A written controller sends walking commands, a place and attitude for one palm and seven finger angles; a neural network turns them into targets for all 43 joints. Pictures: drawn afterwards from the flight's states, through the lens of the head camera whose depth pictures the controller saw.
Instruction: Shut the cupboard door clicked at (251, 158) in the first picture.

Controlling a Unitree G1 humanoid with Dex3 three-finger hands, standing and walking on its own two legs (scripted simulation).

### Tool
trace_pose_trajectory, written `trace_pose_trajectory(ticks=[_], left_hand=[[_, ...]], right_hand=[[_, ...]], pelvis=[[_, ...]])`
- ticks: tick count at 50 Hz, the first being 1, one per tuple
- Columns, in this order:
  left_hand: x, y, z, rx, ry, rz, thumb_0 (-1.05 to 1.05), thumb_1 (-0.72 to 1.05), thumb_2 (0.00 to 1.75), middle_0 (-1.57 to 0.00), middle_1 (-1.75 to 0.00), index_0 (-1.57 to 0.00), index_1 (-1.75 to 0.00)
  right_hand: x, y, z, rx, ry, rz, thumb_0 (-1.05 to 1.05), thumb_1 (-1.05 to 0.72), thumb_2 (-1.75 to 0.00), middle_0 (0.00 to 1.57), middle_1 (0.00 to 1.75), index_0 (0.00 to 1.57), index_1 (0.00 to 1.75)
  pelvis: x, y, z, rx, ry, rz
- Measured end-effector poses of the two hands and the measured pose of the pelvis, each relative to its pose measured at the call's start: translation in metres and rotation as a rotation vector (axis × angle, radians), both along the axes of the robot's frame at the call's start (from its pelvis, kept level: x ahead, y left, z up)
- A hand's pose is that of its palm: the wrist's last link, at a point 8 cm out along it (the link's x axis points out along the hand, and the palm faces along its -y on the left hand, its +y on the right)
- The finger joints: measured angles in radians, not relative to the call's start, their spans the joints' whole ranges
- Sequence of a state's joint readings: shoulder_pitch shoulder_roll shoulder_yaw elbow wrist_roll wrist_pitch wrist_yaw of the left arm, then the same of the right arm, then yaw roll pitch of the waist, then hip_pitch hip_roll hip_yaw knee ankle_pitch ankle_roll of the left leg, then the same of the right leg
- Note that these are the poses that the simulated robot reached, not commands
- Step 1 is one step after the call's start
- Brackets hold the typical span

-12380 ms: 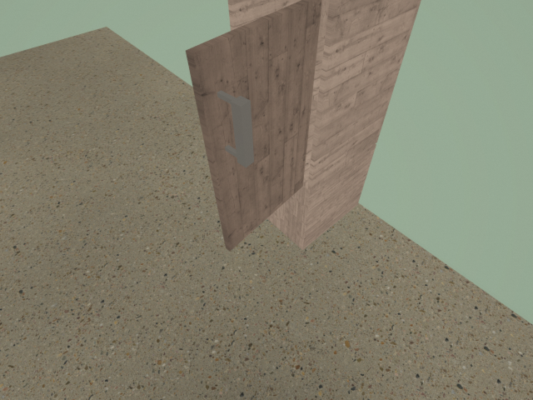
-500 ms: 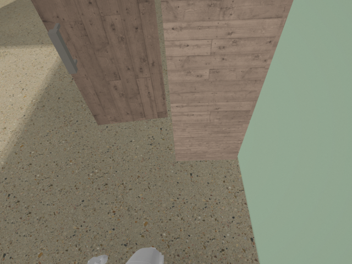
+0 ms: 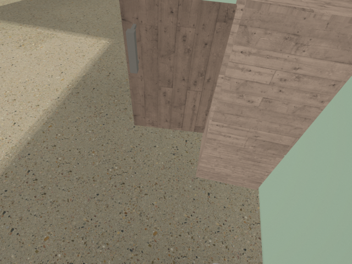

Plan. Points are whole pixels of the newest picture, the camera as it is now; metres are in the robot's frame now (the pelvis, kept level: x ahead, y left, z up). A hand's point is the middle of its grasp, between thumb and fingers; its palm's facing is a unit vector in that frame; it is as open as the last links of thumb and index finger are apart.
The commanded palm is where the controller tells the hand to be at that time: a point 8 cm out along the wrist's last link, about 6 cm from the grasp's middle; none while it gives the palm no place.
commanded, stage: take the last steps up to it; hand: left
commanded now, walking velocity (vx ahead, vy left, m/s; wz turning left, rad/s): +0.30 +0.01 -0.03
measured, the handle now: (134, 49) +0.74 +0.23 +0.09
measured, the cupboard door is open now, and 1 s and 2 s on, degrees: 96 96 96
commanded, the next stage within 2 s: come to a stop and stand still in 0.50 s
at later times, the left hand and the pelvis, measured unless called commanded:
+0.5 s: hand (143, 212) +0.28 +0.12 -0.17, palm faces -0.02 -0.98 -0.19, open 7.4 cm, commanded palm none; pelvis +0.15 -0.04 -0.01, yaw +0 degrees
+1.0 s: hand (129, 226) +0.24 +0.15 -0.19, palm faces +0.06 -0.98 -0.20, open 7.3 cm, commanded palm none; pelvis +0.24 -0.03 -0.01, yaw -1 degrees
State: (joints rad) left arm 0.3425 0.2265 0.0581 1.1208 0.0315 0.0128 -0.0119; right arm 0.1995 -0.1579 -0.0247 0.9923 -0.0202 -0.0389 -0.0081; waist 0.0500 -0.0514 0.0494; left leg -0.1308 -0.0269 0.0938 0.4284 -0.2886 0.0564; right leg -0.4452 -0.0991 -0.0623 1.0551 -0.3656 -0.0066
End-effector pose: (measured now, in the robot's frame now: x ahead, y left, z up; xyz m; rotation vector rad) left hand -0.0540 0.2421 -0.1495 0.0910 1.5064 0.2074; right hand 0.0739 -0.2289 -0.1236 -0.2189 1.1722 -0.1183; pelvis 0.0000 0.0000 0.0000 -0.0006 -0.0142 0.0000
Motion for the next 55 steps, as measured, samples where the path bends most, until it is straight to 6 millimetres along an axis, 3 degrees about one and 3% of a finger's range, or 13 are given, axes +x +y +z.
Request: trace_pose_trajectory(ticks=[7, 13, 18, 21, 23, 26, 32, 36, 41, 44, 47, 51, 55], left_hand=[[0.102, 0.001, 0.004, -0.007, -0.165, -0.052, 0.01, 0.91, 0.89, -0.19, -0.3, -0.2, -0.3], [0.204, -0.019, 0.007, -0.015, -0.28, -0.143, 0.0, 0.91, 0.89, -0.19, -0.3, -0.19, -0.3], [0.29, -0.047, 0.008, -0.01, -0.363, -0.227, 0.0, 0.91, 0.89, -0.19, -0.3, -0.2, -0.3], [0.324, -0.062, 0.006, 0.003, -0.427, -0.231, 0.0, 0.91, 0.89, -0.19, -0.3, -0.2, -0.3], [0.328, -0.068, 0.009, 0.007, -0.428, -0.206, 0.0, 0.91, 0.89, -0.19, -0.3, -0.2, -0.3], [0.319, -0.075, 0.013, 0.009, -0.372, -0.169, 0.0, 0.91, 0.89, -0.19, -0.3, -0.2, -0.3], [0.31, -0.058, 0.023, 0.063, -0.308, -0.095, -0.04, 0.96, 0.89, -0.2, -0.3, -0.2, -0.3], [0.294, -0.057, 0.017, 0.045, -0.21, -0.071, -0.03, 0.95, 0.89, -0.2, -0.3, -0.2, -0.3], [0.279, -0.054, -0.001, 0.004, -0.093, -0.041, -0.01, 0.93, 0.89, -0.19, -0.3, -0.2, -0.3], [0.277, -0.05, -0.011, -0.004, -0.054, -0.023, 0.0, 0.92, 0.89, -0.2, -0.3, -0.2, -0.3], [0.281, -0.046, -0.011, 0.0, -0.04, -0.023, 0.0, 0.91, 0.89, -0.2, -0.3, -0.2, -0.3], [0.292, -0.041, -0.005, 0.031, -0.064, -0.038, 0.0, 0.91, 0.89, -0.2, -0.3, -0.2, -0.3], [0.306, -0.042, 0.004, 0.073, -0.121, -0.07, 0.0, 0.91, 0.89, -0.19, -0.3, -0.2, -0.3]], right_hand=[[-0.057, 0.006, -0.007, 0.003, 0.2, -0.093, -0.01, -0.93, -0.9, 0.2, 0.3, 0.2, 0.3], [-0.096, 0.018, -0.015, 0.053, 0.375, -0.181, 0.0, -0.92, -0.9, 0.2, 0.3, 0.2, 0.3], [-0.105, 0.023, -0.023, 0.11, 0.5, -0.245, 0.0, -0.91, -0.9, 0.2, 0.3, 0.2, 0.3], [-0.09, 0.017, -0.031, 0.138, 0.547, -0.264, 0.0, -0.91, -0.9, 0.2, 0.3, 0.2, 0.3], [-0.066, 0.007, -0.032, 0.141, 0.531, -0.259, 0.0, -0.91, -0.9, 0.2, 0.3, 0.2, 0.3], [-0.011, -0.009, -0.031, 0.13, 0.448, -0.226, 0.0, -0.91, -0.9, 0.2, 0.3, 0.2, 0.3], [0.11, -0.033, -0.024, 0.096, 0.235, -0.138, 0.0, -0.91, -0.9, 0.2, 0.3, 0.2, 0.3], [0.171, -0.046, -0.019, 0.047, 0.153, -0.097, 0.02, -0.94, -0.9, 0.2, 0.3, 0.2, 0.3], [0.231, -0.041, -0.017, 0.009, 0.066, -0.065, 0.01, -0.93, -0.9, 0.2, 0.3, 0.19, 0.3], [0.251, -0.032, -0.017, -0.005, 0.042, -0.045, 0.0, -0.92, -0.9, 0.2, 0.3, 0.2, 0.3], [0.259, -0.024, -0.017, -0.005, 0.031, -0.033, 0.0, -0.91, -0.9, 0.2, 0.3, 0.2, 0.3], [0.254, -0.023, -0.021, 0.018, 0.032, -0.04, 0.0, -0.91, -0.9, 0.2, 0.3, 0.2, 0.3], [0.235, -0.033, -0.029, 0.049, 0.048, -0.06, 0.0, -0.9, -0.9, 0.2, 0.3, 0.2, 0.3]], pelvis=[[0.034, 0.008, 0.003, 0.012, -0.008, -0.006], [0.071, 0.001, -0.003, 0.029, -0.007, -0.017], [0.11, -0.017, -0.014, 0.034, 0.001, -0.035], [0.131, -0.031, -0.022, 0.028, -0.008, -0.027], [0.142, -0.037, -0.018, 0.023, -0.014, -0.014], [0.158, -0.043, -0.008, 0.018, -0.005, -0.007], [0.192, -0.05, 0.004, 0.016, 0.021, 0.005], [0.213, -0.044, 0.005, 0.014, 0.017, -0.002], [0.237, -0.03, -0.004, -0.006, 0.005, -0.012], [0.244, -0.025, -0.009, 0.004, 0.004, -0.012], [0.242, -0.024, -0.009, 0.012, 0.012, -0.02], [0.233, -0.029, -0.008, 0.007, 0.023, -0.029], [0.222, -0.042, -0.009, 0.007, 0.026, -0.036]])
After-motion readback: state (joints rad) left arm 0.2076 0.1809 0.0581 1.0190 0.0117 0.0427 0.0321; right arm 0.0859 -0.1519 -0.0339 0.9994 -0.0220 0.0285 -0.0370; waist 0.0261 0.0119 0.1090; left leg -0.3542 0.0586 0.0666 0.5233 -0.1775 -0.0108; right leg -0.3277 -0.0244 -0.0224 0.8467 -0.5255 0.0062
